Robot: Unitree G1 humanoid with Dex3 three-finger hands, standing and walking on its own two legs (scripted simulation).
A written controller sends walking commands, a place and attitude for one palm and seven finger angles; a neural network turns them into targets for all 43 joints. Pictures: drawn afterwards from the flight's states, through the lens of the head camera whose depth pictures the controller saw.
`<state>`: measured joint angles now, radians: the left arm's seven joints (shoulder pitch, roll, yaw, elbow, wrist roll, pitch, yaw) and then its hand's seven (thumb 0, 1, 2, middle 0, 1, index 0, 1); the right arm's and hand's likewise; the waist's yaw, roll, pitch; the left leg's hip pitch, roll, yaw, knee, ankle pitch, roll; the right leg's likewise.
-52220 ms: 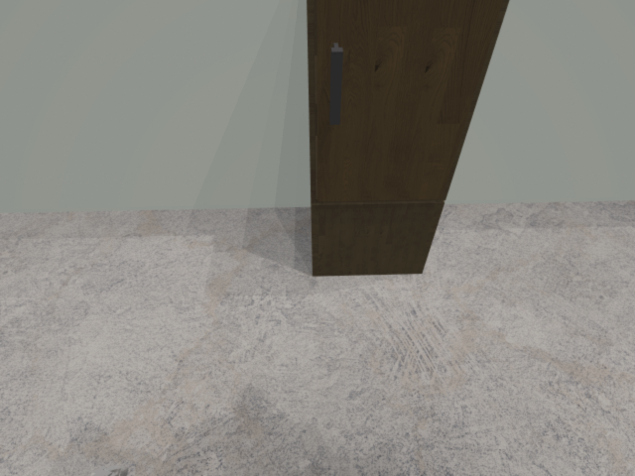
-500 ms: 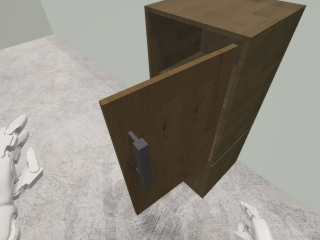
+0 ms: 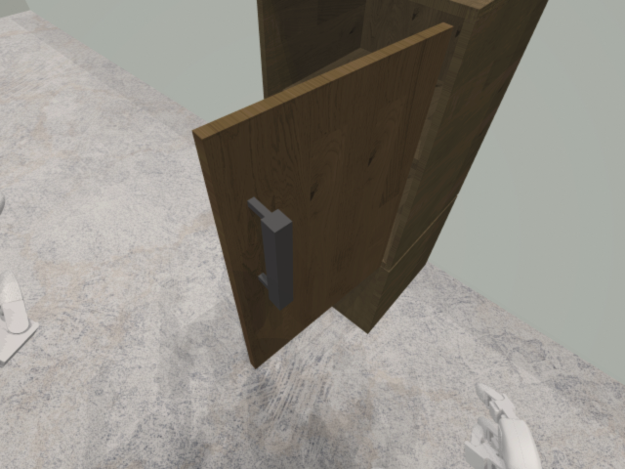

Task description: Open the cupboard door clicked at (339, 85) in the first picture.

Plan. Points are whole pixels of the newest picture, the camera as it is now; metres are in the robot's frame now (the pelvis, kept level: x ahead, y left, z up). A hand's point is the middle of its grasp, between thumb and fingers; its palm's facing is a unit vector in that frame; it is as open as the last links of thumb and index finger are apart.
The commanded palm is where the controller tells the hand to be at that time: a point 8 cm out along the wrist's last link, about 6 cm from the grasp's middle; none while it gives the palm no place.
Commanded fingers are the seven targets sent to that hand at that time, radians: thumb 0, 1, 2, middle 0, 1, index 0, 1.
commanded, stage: step back with the hand held close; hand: left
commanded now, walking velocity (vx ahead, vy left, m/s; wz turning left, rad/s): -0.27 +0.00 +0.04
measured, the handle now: (269, 256) +0.36 +0.09 +0.06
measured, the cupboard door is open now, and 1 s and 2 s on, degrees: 83 83 83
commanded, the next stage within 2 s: stop stepping back and stand still in 0.70 s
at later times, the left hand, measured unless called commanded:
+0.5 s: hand out of the picture +0.13 +0.25 +0.18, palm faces +0.49 -0.73 -0.47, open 7.5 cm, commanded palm +0.07 +0.28 +0.19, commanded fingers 0.00 0.90 0.90 -0.20 -0.30 -0.20 -0.30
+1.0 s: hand out of the picture +0.01 +0.22 +0.18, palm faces +0.33 -0.76 -0.57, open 7.4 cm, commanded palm -0.05 +0.26 +0.19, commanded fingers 0.00 0.90 0.90 -0.20 -0.30 -0.20 -0.30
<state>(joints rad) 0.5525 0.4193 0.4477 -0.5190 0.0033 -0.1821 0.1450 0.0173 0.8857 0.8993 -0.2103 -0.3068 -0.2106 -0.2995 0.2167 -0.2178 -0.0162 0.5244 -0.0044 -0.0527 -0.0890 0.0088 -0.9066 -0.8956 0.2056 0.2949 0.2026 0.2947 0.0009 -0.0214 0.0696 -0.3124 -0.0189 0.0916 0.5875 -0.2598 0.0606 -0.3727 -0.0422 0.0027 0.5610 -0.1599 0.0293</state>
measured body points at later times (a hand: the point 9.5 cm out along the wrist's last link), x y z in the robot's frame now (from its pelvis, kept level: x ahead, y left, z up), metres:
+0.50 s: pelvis -0.07 -0.02 +0.00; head -0.05 -0.01 +0.45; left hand +0.09 +0.29 +0.21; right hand +0.09 -0.25 -0.09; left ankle +0.04 +0.08 -0.73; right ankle -0.11 -0.14 -0.71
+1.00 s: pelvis -0.19 -0.03 +0.01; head -0.16 -0.02 +0.46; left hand -0.02 +0.26 +0.21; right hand -0.02 -0.26 -0.06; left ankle -0.14 +0.08 -0.73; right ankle -0.20 -0.13 -0.71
